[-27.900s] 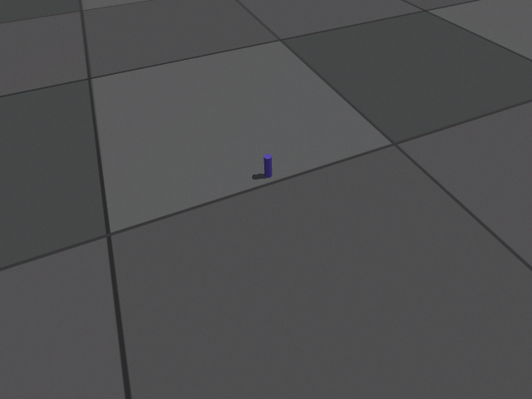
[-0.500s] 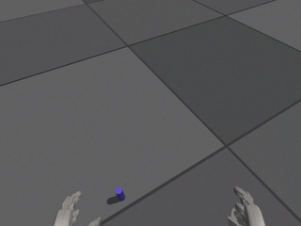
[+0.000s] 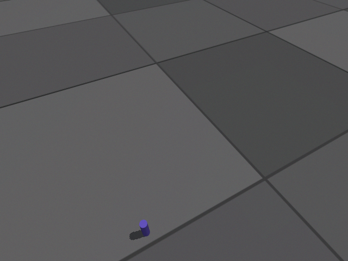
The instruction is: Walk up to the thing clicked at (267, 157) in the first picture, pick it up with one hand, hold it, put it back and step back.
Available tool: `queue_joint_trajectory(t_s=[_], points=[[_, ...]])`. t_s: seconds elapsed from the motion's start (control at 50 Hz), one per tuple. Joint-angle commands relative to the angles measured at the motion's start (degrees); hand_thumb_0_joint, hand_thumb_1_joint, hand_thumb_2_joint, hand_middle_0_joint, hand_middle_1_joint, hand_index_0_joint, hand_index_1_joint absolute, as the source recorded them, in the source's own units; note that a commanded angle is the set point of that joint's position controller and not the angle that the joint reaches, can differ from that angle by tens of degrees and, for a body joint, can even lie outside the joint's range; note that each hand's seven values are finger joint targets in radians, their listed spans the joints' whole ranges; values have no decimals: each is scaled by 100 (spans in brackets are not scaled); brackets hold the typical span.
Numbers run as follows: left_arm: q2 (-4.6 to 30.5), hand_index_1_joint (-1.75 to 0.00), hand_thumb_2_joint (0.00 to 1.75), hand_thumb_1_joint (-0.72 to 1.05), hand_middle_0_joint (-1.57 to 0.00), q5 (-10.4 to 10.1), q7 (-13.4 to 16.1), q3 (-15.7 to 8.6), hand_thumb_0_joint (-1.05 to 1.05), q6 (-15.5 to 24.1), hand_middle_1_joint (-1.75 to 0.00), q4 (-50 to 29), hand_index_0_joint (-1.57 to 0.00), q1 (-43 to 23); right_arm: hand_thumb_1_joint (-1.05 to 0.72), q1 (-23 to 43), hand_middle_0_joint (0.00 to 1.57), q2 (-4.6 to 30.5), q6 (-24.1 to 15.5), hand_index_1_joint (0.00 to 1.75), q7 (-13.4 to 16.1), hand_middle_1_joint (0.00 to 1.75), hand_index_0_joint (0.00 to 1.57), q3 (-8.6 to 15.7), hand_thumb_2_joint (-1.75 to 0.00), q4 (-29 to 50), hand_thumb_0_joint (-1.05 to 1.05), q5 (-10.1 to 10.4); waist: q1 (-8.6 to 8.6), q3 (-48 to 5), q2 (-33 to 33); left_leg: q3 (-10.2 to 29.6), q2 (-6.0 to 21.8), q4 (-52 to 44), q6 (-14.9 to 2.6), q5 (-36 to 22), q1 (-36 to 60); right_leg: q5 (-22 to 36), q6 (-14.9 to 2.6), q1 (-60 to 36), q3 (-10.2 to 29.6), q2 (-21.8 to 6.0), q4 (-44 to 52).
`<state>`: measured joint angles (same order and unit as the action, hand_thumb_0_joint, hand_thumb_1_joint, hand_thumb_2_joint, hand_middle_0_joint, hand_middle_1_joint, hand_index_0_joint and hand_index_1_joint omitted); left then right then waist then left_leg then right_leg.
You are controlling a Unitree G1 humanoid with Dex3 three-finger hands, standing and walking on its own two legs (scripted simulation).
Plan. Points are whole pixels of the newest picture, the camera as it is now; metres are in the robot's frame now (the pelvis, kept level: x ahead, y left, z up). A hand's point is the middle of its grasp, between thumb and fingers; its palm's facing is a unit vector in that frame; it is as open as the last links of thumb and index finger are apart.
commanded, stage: stand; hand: left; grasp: from the side
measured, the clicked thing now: (144, 228) +0.43 +0.19 -0.70
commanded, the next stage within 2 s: step back in 1.64 s
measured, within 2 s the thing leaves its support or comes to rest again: neither
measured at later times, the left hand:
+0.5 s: hand out of the picture +0.03 +0.24 -0.15, palm faces -0.01 -0.94 -0.35, open 7.3 cm
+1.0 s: hand out of the picture +0.07 +0.23 -0.14, palm faces -0.03 -0.94 -0.34, open 7.3 cm
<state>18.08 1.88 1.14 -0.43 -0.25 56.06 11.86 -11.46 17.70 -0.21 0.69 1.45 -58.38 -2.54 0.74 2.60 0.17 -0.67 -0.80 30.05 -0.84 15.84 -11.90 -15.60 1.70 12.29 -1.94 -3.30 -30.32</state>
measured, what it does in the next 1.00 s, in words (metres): stands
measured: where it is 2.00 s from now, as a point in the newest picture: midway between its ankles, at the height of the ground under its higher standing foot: outside the picture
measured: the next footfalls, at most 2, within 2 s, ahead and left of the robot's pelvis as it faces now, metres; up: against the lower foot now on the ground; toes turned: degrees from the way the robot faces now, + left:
none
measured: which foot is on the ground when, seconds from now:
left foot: down 0.00-1.00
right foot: down 0.00-1.00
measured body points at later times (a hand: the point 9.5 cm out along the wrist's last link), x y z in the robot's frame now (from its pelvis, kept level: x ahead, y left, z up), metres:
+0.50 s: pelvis -0.01 +0.00 +0.01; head -0.02 -0.01 +0.46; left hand +0.03 +0.29 -0.12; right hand +0.05 -0.29 -0.13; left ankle +0.01 +0.11 -0.73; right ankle +0.01 -0.14 -0.73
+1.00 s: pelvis +0.00 -0.01 +0.01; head +0.01 -0.02 +0.46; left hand +0.07 +0.28 -0.12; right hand +0.06 -0.30 -0.13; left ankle +0.01 +0.11 -0.73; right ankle +0.01 -0.14 -0.73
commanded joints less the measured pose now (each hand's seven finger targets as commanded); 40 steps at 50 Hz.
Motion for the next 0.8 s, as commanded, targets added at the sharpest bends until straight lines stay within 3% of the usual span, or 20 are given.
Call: queue_joint_trajectory(t_s=[0.0, 0.1, 0.28, 0.44, 0.48, 0.54, 0.58, 0.72, 0.78], points=[[1011, -30, 90, 90, -20, -45, 94, -212, 0, 172, -30, -82, -20, -357, -90, 301, 20, 1087, -165, 30, 89, 30, 20, 208, -90, 154, 0, 66, 2, -330, -134, 685, 651, -1103, -93, -1048, 97, 799, -280, -522, 395, -335, 766], [1084, -30, 90, 90, -20, -28, 68, -198, 0, 158, -30, 293, -20, -404, -90, 447, 20, 1168, -125, 30, 69, 30, 20, 210, -90, -81, 0, 78, 20, -26, -157, 785, 660, -1542, -66, -159, -82, 464, -238, -552, 361, -323, 1008], [1135, -30, 90, 90, -20, -30, 56, -179, 0, 207, -30, 591, -20, -535, -90, 522, 20, 1098, -123, 30, 29, 30, 20, 179, -90, -306, 0, 105, -30, -97, 22, 667, 649, -1534, -31, -490, 304, 455, -212, -459, 479, -428, 1352], [1154, -30, 90, 90, -20, -29, 36, -168, 0, 187, -30, 747, -20, -514, -90, 587, 20, 1192, -82, 30, 12, 30, 20, 172, -90, -378, 0, 116, -18, 44, 22, 665, 643, -1589, -32, -22, 88, 4, -187, -388, 476, -391, 1466], [1179, -30, 90, 90, -20, -29, 34, -165, 0, 186, -30, 749, -20, -532, -90, 616, 20, 1181, -72, 30, 1, 30, 20, 166, -90, -381, 0, 121, -15, -11, 76, 646, 642, -1543, -39, -104, 190, -59, -205, -290, 492, -395, 1520], [1190, -30, 90, 90, -20, -50, 37, -172, 0, 217, -30, 761, -20, -582, -90, 552, 20, 1177, -100, 30, 3, 30, 20, 144, -90, -408, 0, 133, -54, -191, 29, 613, 666, -1474, -44, -460, 295, 368, -216, -506, 543, -458, 1481], [1201, -30, 90, 90, -20, -57, 33, -167, 0, 213, -30, 774, -20, -590, -90, 560, 20, 1147, -92, 30, 5, 30, 20, 118, -90, -429, 0, 127, -37, -58, 81, 592, 645, -1492, -36, -403, 271, 186, -211, -359, 540, -438, 1520], [1175, -30, 90, 90, -20, -75, 15, -155, 0, 210, -30, 804, -20, -608, -90, 637, 20, 1216, -142, 30, 25, 30, 20, 89, -90, -463, 0, 146, -11, -264, -62, 575, 743, -1498, -21, -1035, 458, 986, -239, -615, 516, -463, 1412], [1195, -30, 90, 90, -20, -91, 9, -166, 0, 195, -30, 828, -20, -674, -90, 592, 20, 1232, -129, 30, 30, 30, 20, 80, -90, -509, 0, 146, -26, -170, 30, 557, 717, -1566, -7, -775, 363, 723, -226, -606, 502, -432, 1445]])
